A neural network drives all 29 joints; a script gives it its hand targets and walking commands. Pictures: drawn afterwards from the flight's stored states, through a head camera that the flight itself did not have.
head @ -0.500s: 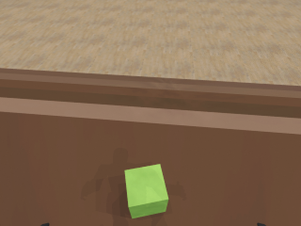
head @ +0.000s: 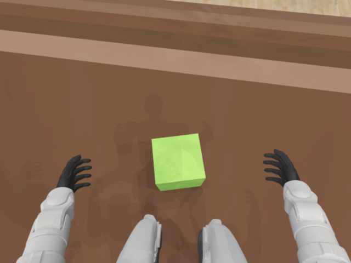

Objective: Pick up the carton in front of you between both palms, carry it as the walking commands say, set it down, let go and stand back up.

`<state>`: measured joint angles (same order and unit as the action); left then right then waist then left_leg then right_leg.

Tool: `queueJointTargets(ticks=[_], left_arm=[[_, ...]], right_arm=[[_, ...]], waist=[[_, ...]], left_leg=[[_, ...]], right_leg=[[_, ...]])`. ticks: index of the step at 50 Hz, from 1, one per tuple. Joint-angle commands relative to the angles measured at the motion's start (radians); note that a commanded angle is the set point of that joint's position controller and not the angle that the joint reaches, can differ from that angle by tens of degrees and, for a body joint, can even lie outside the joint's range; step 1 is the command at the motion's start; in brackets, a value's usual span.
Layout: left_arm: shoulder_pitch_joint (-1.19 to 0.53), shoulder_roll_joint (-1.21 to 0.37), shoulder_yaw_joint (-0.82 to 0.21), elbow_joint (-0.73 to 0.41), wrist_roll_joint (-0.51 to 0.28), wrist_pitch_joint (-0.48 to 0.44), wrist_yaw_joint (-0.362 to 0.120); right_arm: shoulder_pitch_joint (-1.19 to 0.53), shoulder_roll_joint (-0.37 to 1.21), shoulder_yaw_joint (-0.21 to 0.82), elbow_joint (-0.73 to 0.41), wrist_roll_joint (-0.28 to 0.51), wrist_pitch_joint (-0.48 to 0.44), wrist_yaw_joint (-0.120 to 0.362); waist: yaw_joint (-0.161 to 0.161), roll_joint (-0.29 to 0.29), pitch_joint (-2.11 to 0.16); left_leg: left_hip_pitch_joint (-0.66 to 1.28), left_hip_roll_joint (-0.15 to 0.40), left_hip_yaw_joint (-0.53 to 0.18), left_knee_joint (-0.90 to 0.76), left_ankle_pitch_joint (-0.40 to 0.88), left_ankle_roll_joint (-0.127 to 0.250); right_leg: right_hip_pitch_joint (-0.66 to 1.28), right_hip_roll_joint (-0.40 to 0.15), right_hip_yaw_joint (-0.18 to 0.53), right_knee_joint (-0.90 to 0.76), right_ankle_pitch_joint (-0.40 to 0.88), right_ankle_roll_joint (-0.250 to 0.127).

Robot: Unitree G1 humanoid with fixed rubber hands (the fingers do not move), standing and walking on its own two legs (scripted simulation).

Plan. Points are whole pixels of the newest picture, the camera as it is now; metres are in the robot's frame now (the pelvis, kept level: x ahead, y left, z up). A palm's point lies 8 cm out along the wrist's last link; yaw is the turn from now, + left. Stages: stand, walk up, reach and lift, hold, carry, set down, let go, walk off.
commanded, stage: reach and lift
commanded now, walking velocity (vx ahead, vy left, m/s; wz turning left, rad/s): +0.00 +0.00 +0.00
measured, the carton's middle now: (178, 164) +0.44 +0.03 -0.59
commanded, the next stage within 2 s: none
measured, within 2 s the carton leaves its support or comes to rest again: neither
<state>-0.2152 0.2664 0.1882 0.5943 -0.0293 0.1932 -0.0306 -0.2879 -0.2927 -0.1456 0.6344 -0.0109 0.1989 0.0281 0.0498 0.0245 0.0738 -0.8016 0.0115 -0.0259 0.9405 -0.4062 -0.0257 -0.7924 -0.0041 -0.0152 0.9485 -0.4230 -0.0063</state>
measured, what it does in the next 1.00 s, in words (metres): lowers itself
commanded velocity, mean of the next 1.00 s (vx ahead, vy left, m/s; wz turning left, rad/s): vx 0.00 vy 0.00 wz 0.00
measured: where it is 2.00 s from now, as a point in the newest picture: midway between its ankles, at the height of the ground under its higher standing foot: (178, 259)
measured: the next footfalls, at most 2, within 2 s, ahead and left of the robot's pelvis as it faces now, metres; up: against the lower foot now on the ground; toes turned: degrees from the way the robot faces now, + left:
none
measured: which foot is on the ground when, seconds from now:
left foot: down 0.00-1.00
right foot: down 0.00-1.00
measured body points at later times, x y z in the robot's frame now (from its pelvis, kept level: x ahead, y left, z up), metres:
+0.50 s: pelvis -0.09 +0.01 -0.07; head +0.20 +0.00 +0.27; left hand +0.42 +0.24 -0.14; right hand +0.48 -0.15 -0.15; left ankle +0.03 +0.13 -0.68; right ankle +0.02 -0.11 -0.68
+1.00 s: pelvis -0.03 +0.00 -0.16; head +0.30 -0.02 +0.14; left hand +0.45 +0.22 -0.31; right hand +0.51 -0.15 -0.32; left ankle +0.03 +0.14 -0.68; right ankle +0.02 -0.11 -0.68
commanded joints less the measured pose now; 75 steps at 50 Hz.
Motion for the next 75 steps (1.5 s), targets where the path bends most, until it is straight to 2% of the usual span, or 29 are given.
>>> queueJointTargets(ticks=[1,2,3,6,7,8,10,12,14,18,25,26,27,29,31,32,37,43,44,47,50,56,62,63,64,66,67,70,75], left_arm=[[-0.237,0.104,0.015,-0.001,-0.055,-0.018,0.036],[-0.306,0.143,0.045,-0.043,-0.048,-0.028,0.052],[-0.36,0.162,0.046,0.034,-0.01,-0.018,0.072],[-0.402,0.109,0.045,0.119,-0.025,-0.014,0.069],[-0.473,0.106,0.057,0.08,0.014,-0.017,0.081],[-0.574,0.205,0.141,0.03,0.036,-0.012,0.09],[-0.729,0.124,0.091,0.123,0.03,0.013,0.09],[-0.822,0.155,0.141,0.113,0.05,0.024,0.093],[-1.013,0.101,0.101,0.084,-0.042,0.028,0.077],[-1.238,0.035,0.072,0.154,-0.099,0.067,0.086],[-1.19,-0.045,0.246,0.209,0.061,0.054,0.146],[-1.204,-0.013,0.288,0.17,0.078,0.032,0.15],[-1.231,-0.035,0.237,0.199,0.057,0.035,0.153],[-1.163,-0.087,0.277,0.106,0.097,-0.009,0.164],[-1.231,0.018,0.263,-0.09,0.148,-0.04,0.177],[-1.148,-0.048,0.27,0.088,0.134,-0.036,0.169],[-1.164,-0.031,0.248,-0.036,0.108,-0.079,0.153],[-0.928,-0.049,0.301,0.248,0.114,-0.135,0.081],[-0.927,-0.106,0.321,0.281,0.115,-0.125,0.078],[-0.81,-0.042,0.269,0.301,0.096,-0.167,0.047],[-0.934,-0.027,0.236,0.204,0.032,-0.219,0.067],[-1.082,0.083,0.102,0.039,-0.096,-0.181,0.136],[-1.208,0.054,0.043,0.165,-0.167,-0.096,0.151],[-1.216,0.072,0.038,0.239,-0.178,-0.078,0.164],[-1.223,0.045,0.043,0.183,-0.173,-0.094,0.153],[-1.242,0.095,0.085,0.328,-0.111,-0.075,0.157],[-1.275,0.08,0.116,0.303,-0.108,-0.088,0.164],[-1.36,0.081,0.077,0.402,-0.1,-0.1,0.162],[-1.417,0.119,0.087,0.334,-0.084,-0.176,0.17]], right_arm=[[-0.272,-0.182,-0.021,-0.036,0.017,-0.001,-0.03],[-0.337,-0.132,-0.041,-0.025,0.029,0.007,-0.02],[-0.333,-0.104,-0.038,0.092,0.034,0.008,-0.023],[-0.525,-0.068,0.036,0.016,0.082,-0.008,-0.028],[-0.502,-0.111,-0.023,0.069,0.06,-0.004,-0.025],[-0.548,-0.093,0.021,0.135,0.084,0.008,-0.007],[-0.823,-0.127,-0.01,0.091,0.102,0.014,0.0],[-0.903,-0.128,0.015,0.118,0.113,0.028,-0.007],[-1.068,-0.162,-0.02,0.144,0.099,0.04,-0.012],[-1.31,-0.29,-0.073,0.296,0.038,0.065,-0.03],[-1.355,-0.258,-0.152,0.445,-0.111,0.018,0.035],[-1.376,-0.23,-0.114,0.391,-0.099,0.005,0.033],[-1.444,-0.253,-0.127,0.405,-0.12,0.003,0.042],[-1.421,-0.195,-0.133,0.37,-0.141,-0.011,0.05],[-1.407,-0.234,-0.157,0.234,-0.109,-0.058,0.04],[-1.349,-0.199,-0.161,0.355,-0.112,-0.053,0.034],[-1.34,-0.164,-0.139,0.298,-0.03,-0.072,0.011],[-1.095,-0.022,-0.088,0.409,-0.088,-0.099,-0.022],[-1.081,-0.07,-0.11,0.463,-0.124,-0.103,-0.037],[-0.958,-0.021,-0.119,0.373,-0.11,-0.134,-0.055],[-1.048,-0.08,-0.109,0.253,-0.058,-0.168,-0.088],[-1.319,-0.195,0.089,-0.011,0.135,-0.149,-0.112],[-1.351,-0.26,0.073,0.287,0.153,-0.07,-0.09],[-1.366,-0.284,0.058,0.377,0.119,-0.06,-0.077],[-1.392,-0.257,0.097,0.263,0.13,-0.075,-0.076],[-1.417,-0.244,0.118,0.407,0.137,-0.062,-0.052],[-1.412,-0.233,0.121,0.456,0.155,-0.063,-0.046],[-1.488,-0.275,0.083,0.557,0.138,-0.094,-0.045],[-1.547,-0.274,0.101,0.486,0.21,-0.159,-0.06]], waist=[[-0.043,-0.057,-0.649],[-0.026,-0.142,-0.716],[0.007,-0.026,-0.683],[0.058,-0.102,-0.73],[0.052,0.049,-0.745],[0.114,-0.051,-0.729],[0.093,-0.02,-0.679],[0.153,-0.025,-0.73],[0.076,-0.128,-0.835],[-0.002,-0.08,-0.858],[0.048,-0.072,-0.977],[0.068,-0.16,-1.099],[0.03,-0.114,-1.048],[0.11,-0.128,-1.088],[0.094,-0.095,-1.373],[0.106,-0.107,-1.32],[0.114,-0.113,-1.259],[0.114,-0.203,-1.077],[0.048,-0.207,-0.969],[0.03,-0.21,-1.051],[0.036,-0.08,-1.111],[0.086,-0.138,-1.483],[0.067,-0.178,-1.134],[0.005,-0.158,-0.995],[0.084,-0.171,-1.107],[0.088,-0.15,-0.91],[0.131,-0.137,-0.948],[0.064,-0.116,-0.801],[0.09,-0.059,-0.895]], left_leg=[[-0.069,-0.066,0.031,0.028,0.519,-0.015],[-0.037,-0.055,0.007,-0.016,0.502,-0.006],[-0.04,-0.064,0.015,-0.007,0.541,-0.015],[-0.091,-0.057,0.022,0.004,0.444,0.011],[-0.084,-0.062,0.03,0.004,0.441,-0.017],[-0.097,-0.06,0.039,0.001,0.351,-0.003],[-0.189,-0.054,0.063,0.002,0.225,-0.015],[-0.171,-0.036,0.078,-0.02,0.089,-0.01],[-0.255,-0.027,0.07,0.014,0.069,-0.005],[-0.253,-0.036,0.073,0.028,-0.017,-0.04],[-0.268,-0.076,0.097,0.107,0.147,-0.063],[-0.234,-0.072,0.093,0.144,0.223,-0.058],[-0.258,-0.077,0.07,0.149,0.187,-0.051],[-0.276,-0.093,0.092,0.153,0.272,-0.056],[-0.118,-0.099,0.083,0.192,0.496,-0.046],[-0.2,-0.096,0.092,0.23,0.521,-0.051],[-0.338,-0.088,0.091,0.299,0.5,-0.036],[-0.811,-0.095,0.126,0.5,0.364,-0.045],[-0.878,-0.094,0.111,0.519,0.337,-0.048],[-1.086,-0.097,0.098,0.567,0.34,-0.063],[-0.91,-0.072,0.084,0.663,0.558,-0.069],[-0.718,-0.058,0.121,0.835,0.413,-0.048],[-0.843,-0.057,0.107,0.941,0.253,-0.047],[-0.944,-0.046,0.103,0.907,0.129,-0.068],[-0.849,-0.053,0.112,0.954,0.163,-0.053],[-0.877,-0.043,0.098,0.926,-0.01,-0.049],[-0.907,-0.033,0.133,0.945,0.015,-0.059],[-0.932,-0.036,0.092,0.973,-0.066,-0.063],[-0.863,-0.028,0.101,1.063,0.184,-0.054]], right_leg=[[0.217,0.04,0.086,0.024,0.658,0.029],[0.216,0.045,0.066,0.047,0.63,0.043],[0.133,0.037,0.076,0.014,0.545,0.037],[0.109,0.041,0.065,0.02,0.513,0.046],[0.04,0.041,0.052,0.062,0.473,0.036],[-0.005,0.048,0.072,0.034,0.337,0.044],[-0.064,0.041,0.058,0.012,0.222,0.047],[-0.083,0.06,0.061,0.005,0.021,0.041],[-0.039,0.055,0.047,0.008,0.017,0.038],[-0.152,0.062,-0.015,0.066,-0.047,0.016],[-0.257,0.087,-0.012,0.158,0.082,-0.007],[-0.249,0.095,-0.016,0.167,0.166,0.013],[-0.3,0.084,-0.028,0.196,0.162,0.001],[-0.23,0.085,-0.007,0.191,0.223,0.007],[-0.175,0.107,-0.011,0.234,0.435,0.007],[-0.233,0.113,0.003,0.247,0.443,0.002],[-0.275,0.108,0.011,0.327,0.462,0.019],[-0.414,0.089,0.052,0.513,0.492,0.034],[-0.47,0.07,0.068,0.508,0.523,0.034],[-0.346,0.046,0.107,0.638,0.793,0.035],[-0.625,0.063,0.079,0.678,0.69,0.01],[-0.553,0.057,0.045,0.807,0.41,0.033],[-0.778,0.055,0.0,0.939,0.164,0.05],[-0.773,0.06,-0.011,0.952,0.113,0.026],[-0.776,0.033,-0.007,0.983,0.096,0.038],[-0.898,0.044,-0.009,0.957,-0.082,0.033],[-0.85,0.038,0.005,0.969,-0.036,0.03],[-0.985,0.028,-0.002,1.016,-0.107,0.031],[-1.007,0.035,0.027,1.084,0.102,0.03]])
